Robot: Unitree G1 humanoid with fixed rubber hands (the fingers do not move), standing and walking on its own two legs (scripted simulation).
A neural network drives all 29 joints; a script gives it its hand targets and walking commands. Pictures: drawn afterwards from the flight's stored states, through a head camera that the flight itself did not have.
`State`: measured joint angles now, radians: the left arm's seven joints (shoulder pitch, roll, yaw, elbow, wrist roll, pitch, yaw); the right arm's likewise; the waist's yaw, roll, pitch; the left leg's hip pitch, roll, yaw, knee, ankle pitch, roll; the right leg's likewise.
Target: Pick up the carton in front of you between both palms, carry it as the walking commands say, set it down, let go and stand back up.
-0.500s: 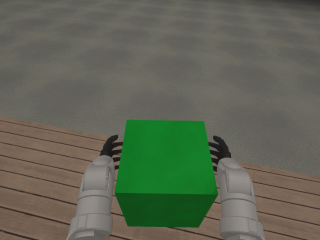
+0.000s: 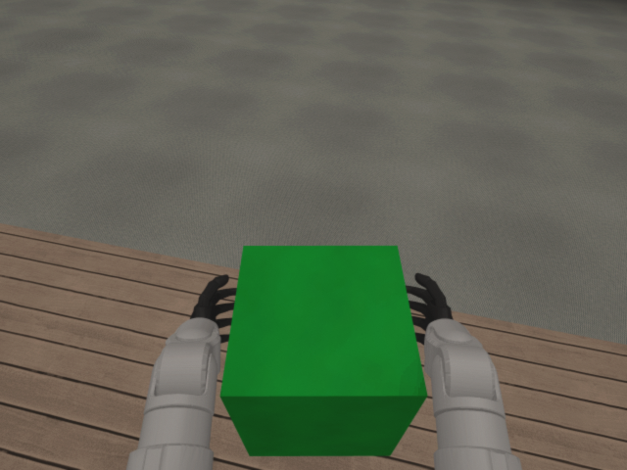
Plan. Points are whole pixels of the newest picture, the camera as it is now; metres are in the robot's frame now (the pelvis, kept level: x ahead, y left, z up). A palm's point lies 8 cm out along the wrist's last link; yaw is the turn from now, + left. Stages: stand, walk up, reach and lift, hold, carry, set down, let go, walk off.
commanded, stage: hold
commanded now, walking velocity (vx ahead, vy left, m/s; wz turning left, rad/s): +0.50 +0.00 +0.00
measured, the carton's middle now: (320, 355) +0.29 +0.00 -0.02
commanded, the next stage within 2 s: carry in 0.02 s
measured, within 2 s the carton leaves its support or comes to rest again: neither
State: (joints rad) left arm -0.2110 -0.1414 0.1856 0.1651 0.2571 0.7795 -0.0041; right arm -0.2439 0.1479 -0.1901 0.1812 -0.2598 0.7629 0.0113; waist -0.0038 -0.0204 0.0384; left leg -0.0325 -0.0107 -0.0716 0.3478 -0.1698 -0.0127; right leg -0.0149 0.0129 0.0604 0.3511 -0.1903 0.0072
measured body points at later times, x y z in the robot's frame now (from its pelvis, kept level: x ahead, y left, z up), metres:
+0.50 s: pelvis +0.10 +0.00 -0.01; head +0.07 +0.01 +0.44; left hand +0.37 +0.15 +0.08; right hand +0.37 -0.16 +0.09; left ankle +0.10 +0.10 -0.75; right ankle +0.02 -0.12 -0.74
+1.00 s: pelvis +0.38 -0.05 +0.00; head +0.39 -0.05 +0.45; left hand +0.63 +0.12 +0.08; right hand +0.65 -0.18 +0.08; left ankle +0.41 +0.09 -0.69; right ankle +0.34 -0.12 -0.75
